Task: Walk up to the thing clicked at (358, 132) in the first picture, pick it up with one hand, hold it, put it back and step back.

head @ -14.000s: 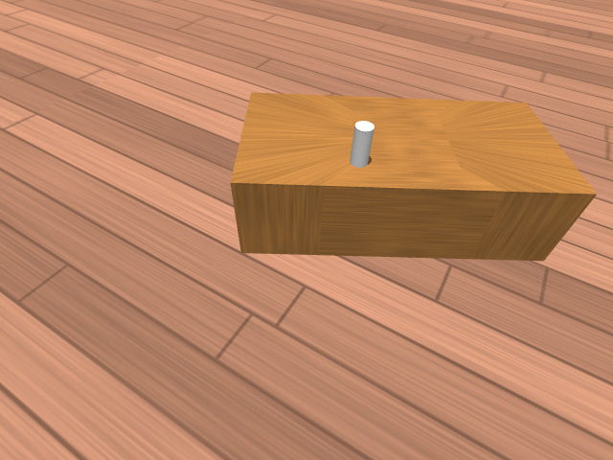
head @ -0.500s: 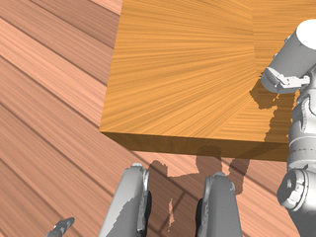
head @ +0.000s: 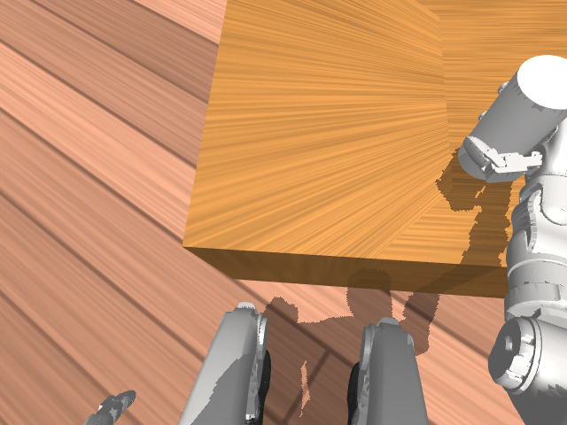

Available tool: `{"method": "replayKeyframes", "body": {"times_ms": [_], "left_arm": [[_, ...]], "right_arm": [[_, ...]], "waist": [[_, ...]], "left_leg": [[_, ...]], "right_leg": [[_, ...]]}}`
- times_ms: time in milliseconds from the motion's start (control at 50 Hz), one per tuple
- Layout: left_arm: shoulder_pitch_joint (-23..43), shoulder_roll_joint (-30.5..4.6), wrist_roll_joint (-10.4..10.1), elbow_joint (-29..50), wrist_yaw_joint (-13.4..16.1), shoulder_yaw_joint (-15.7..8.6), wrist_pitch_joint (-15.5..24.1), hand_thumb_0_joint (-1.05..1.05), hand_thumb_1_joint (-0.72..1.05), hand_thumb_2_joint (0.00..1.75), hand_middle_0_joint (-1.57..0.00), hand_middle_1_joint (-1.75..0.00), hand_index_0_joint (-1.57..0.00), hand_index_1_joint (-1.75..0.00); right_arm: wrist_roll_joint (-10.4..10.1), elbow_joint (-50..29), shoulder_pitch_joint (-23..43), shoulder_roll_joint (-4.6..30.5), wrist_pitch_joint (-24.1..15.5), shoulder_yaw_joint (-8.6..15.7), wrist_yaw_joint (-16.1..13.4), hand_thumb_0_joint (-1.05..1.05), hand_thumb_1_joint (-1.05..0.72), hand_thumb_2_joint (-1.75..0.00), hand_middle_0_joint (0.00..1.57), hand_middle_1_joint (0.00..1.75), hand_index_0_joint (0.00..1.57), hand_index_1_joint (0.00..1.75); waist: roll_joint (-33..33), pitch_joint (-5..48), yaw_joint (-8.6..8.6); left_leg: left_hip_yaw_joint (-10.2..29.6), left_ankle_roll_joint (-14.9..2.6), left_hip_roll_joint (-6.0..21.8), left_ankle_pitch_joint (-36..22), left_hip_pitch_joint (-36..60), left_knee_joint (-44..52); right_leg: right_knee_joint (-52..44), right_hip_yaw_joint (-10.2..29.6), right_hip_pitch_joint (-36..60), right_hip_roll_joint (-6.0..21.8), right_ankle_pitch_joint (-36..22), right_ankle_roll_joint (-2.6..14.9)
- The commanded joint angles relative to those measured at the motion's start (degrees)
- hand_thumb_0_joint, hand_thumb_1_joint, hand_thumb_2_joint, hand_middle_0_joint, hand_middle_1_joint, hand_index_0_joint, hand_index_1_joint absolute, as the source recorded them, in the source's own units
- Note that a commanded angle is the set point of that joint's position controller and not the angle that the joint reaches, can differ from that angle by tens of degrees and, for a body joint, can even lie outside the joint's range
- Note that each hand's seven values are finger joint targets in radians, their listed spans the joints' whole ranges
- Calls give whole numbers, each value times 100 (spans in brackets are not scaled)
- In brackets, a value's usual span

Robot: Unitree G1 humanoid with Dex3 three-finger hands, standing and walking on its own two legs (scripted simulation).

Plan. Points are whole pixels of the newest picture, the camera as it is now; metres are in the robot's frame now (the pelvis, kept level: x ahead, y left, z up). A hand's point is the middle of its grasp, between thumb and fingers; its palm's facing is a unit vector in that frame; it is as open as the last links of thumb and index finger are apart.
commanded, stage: lift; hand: right
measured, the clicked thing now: (511, 126) +0.51 -0.23 +0.02
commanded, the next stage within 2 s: hold in 1.46 s
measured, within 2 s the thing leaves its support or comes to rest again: neither
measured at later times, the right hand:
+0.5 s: hand (565, 128) +0.44 -0.22 +0.12, palm faces +0.22 +0.97 -0.02, open 9.7 cm
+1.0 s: hand out of the picture +0.41 -0.20 +0.18, palm faces +0.21 +0.98 -0.01, open 9.7 cm
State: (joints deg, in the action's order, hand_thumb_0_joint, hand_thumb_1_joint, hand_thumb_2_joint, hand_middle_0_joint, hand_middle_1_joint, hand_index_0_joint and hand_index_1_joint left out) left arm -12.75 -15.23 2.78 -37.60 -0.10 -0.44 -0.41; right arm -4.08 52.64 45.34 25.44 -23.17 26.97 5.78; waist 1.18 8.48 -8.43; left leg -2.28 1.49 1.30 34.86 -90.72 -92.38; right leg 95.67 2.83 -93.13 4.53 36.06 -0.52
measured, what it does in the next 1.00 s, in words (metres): rises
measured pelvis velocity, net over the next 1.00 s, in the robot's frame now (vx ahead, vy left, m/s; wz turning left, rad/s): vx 0.03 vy -0.01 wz -0.04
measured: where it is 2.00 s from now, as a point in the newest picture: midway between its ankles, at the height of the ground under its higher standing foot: (305, 415)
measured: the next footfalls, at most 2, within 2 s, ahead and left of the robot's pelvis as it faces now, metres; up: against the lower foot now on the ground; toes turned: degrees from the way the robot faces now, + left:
none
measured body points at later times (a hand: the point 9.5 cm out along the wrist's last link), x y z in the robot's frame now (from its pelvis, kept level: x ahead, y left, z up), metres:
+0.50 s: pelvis +0.02 -0.01 +0.09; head +0.15 -0.03 +0.52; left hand +0.12 +0.26 -0.03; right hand +0.43 -0.28 +0.12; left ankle +0.06 +0.14 -0.52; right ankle +0.05 -0.13 -0.52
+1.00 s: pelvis +0.03 -0.01 +0.15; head +0.12 -0.02 +0.59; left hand +0.14 +0.25 +0.03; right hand +0.39 -0.25 +0.18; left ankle +0.06 +0.14 -0.52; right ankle +0.05 -0.13 -0.52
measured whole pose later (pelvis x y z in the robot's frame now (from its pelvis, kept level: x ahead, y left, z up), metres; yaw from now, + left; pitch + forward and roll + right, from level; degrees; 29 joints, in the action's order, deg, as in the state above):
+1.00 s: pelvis +0.03 -0.01 +0.15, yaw -2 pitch +14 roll +2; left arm -14.5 -12.7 1.0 -40.1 2.2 -1.2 3.1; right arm -7.7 34.2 17.8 12.0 -23.0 12.9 -0.1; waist 0.7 4.4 -3.2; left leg -1.8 2.0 1.7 24.8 -45.2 -55.8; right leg 59.2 -0.2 -47.3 3.8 26.3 -0.3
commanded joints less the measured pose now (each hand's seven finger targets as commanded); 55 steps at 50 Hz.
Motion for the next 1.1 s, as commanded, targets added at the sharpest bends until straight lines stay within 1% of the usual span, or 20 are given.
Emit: {"method": "replayKeyframes", "body": {"times_ms": [0, 120, 180, 220, 260, 420, 480, 520, 540, 620, 660, 700, 720, 760, 800, 880, 920, 940, 1020, 1080], "left_arm": [[-948, -1098, 15, 213, 105, -457, 143, 0, 91, 88, -20, -31, -21, -29], [-893, -1033, -16, 171, 132, -480, 202, 0, 92, 88, -20, -31, -21, -29], [-800, -1029, -58, 187, 157, -478, 245, 0, 91, 89, -19, -30, -20, -29], [-751, -973, -70, 193, 167, -480, 282, 0, 90, 89, -20, -30, -20, -30], [-788, -968, -79, 193, 184, -480, 308, 0, 90, 89, -20, -30, -20, -30], [-625, -841, -193, 249, 237, -454, 421, 0, 88, 91, -19, -30, -19, -30], [-616, -778, -187, 198, 231, -457, 480, 0, 87, 91, -20, -30, -19, -30], [-604, -821, -187, 241, 239, -458, 482, 0, 87, 91, -19, -29, -19, -30], [-627, -808, -169, 208, 252, -470, 488, 0, 87, 91, -19, -29, -18, -30], [-504, -731, -173, 200, 250, -424, 555, 0, 88, 91, -19, -29, -18, -30], [-572, -725, -155, 201, 258, -436, 563, 0, 88, 91, -19, -29, -19, -30], [-548, -719, -148, 227, 261, -435, 560, 0, 88, 91, -19, -29, -18, -30], [-493, -701, -165, 266, 258, -415, 555, 0, 88, 90, -19, -30, -19, -30], [-472, -627, -154, 226, 256, -403, 557, 0, 88, 91, -19, -30, -18, -30], [-454, -656, -163, 238, 274, -406, 555, 0, 89, 91, -19, -30, -19, -30], [-440, -636, -166, 235, 281, -411, 561, 0, 89, 90, -19, -30, -19, -30], [-464, -661, -161, 249, 295, -416, 540, 0, 89, 90, -19, -30, -19, -30], [-455, -621, -156, 226, 300, -405, 551, 0, 89, 90, -18, -30, -18, -30], [-433, -635, -157, 256, 314, -423, 553, 0, 89, 90, -19, -30, -18, -30], [-361, -517, -163, 280, 311, -332, 569, 0, 90, 90, -19, -30, -19, -30]], "right_arm": [[-190, -1953, 2445, 1549, -591, 135, -72, 0, -24, -130, 128, 141, 131, 141], [-230, -2151, 1838, 1119, -524, -86, -158, 0, -23, -131, 128, 142, 132, 142], [-268, -2470, 1785, 1158, -530, -79, -208, 0, -23, -133, 130, 145, 134, 145], [-279, -2270, 1362, 803, -478, -288, -200, 0, -22, -132, 129, 144, 133, 144], [-318, -2619, 1320, 926, -484, -197, -257, 0, -21, -134, 130, 146, 134, 146], [-384, -3221, 790, 392, -338, -637, -420, 0, -21, -135, 131, 147, 135, 147], [-421, -2858, 190, -182, -271, -944, -449, 0, -15, -135, 129, 147, 134, 147], [-372, -3442, 451, 377, -358, -655, -530, 0, -16, -136, 131, 148, 136, 148], [-334, -3186, 392, 73, -347, -924, -514, 0, -16, -134, 130, 147, 134, 147], [-418, -2818, -203, -376, -351, -1111, -515, 0, -17, -134, 129, 146, 133, 146], [-413, -3429, 119, 19, -471, -865, -546, 0, -13, -134, 128, 146, 133, 146], [-409, -3245, -127, -303, -447, -1142, -531, 0, -13, -133, 129, 146, 133, 146], [-420, -3484, -127, -103, -471, -1004, -552, 0, -15, -133, 129, 146, 134, 146], [-428, -3162, -434, -398, -474, -1129, -542, 0, -13, -133, 128, 145, 132, 145], [-452, -3429, -367, -167, -524, -934, -581, 0, -13, -134, 129, 147, 134, 147], [-468, -3206, -800, -647, -501, -1295, -550, 0, -13, -132, 127, 145, 132, 145], [-441, -3640, -503, -263, -572, -1086, -599, 0, -13, -133, 127, 145, 132, 145], [-451, -3234, -800, -612, -527, -1305, -559, 0, -15, -132, 128, 145, 132, 145], [-461, -3700, -683, -298, -624, -1069, -606, 0, -13, -133, 128, 145, 132, 145], [-491, -3435, -1026, -656, -588, -1273, -573, 0, -15, -132, 126, 144, 131, 144]], "waist": [[960, 4255, 97], [930, 3943, 174], [975, 3758, 236], [716, 3606, 215], [753, 3630, 327], [609, 2953, 348], [327, 2526, 318], [669, 2675, 522], [552, 2614, 342], [277, 2002, 397], [449, 2410, 464], [395, 2278, 441], [499, 2205, 533], [291, 2028, 454], [315, 2044, 539], [155, 1826, 459], [407, 2041, 526], [214, 1753, 446], [278, 1915, 591], [23, 1715, 557]], "left_leg": [[-23, -320, -204, -1884, 2357, 1274], [-69, -344, -218, -2019, 2514, 1590], [-70, -358, -209, -1765, 2639, 1807], [-71, -332, -219, -1871, 2885, 1974], [-42, -334, -215, -2076, 3186, 2096], [-64, -309, -220, -1842, 3837, 2862], [-81, -288, -229, -2005, 4115, 3097], [-52, -310, -219, -2071, 4270, 3190], [-67, -293, -234, -2125, 4307, 3293], [-77, -269, -232, -2017, 4613, 3613], [-38, -264, -221, -2326, 4830, 3662], [-28, -255, -227, -2401, 4967, 3786], [-29, -261, -220, -2377, 5072, 3848], [-36, -238, -223, -2356, 5193, 3969], [-16, -232, -218, -2331, 5315, 4089], [-33, -222, -230, -2449, 5405, 4227], [-20, -235, -225, -2530, 5493, 4274], [-62, -226, -240, -2390, 5426, 4334], [-38, -216, -218, -2534, 5752, 4442], [-26, -187, -220, -2626, 5840, 4549]], "right_leg": [[-1298, -13, 3236, -227, -2026, 176], [-1700, 22, 3806, -215, -2353, 136], [-2017, 60, 3959, -223, -1992, 107], [-2095, 19, 3977, -231, -2016, 138], [-2239, -25, 4148, -237, -2234, 130], [-3112, 2, 4777, -235, -1817, 73], [-3328, -19, 4805, -240, -1990, 94], [-3543, -22, 5222, -232, -2148, 43], [-3575, -41, 5339, -235, -2178, 60], [-3869, -102, 5268, -266, -1973, 68], [-3902, -120, 5611, -257, -2340, 59], [-4014, -147, 5756, -266, -2408, 61], [-4107, -155, 5786, -271, -2402, 44], [-4190, -167, 5720, -275, -2318, 64], [-4302, -181, 5848, -276, -2278, 65], [-4457, -182, 6029, -266, -2423, 51], [-4532, -189, 6320, -261, -2561, 27], [-4610, -158, 6192, -248, -2445, 29], [-4715, -200, 6348, -274, -2530, 39], [-4751, -221, 6360, -281, -2625, 64]]}}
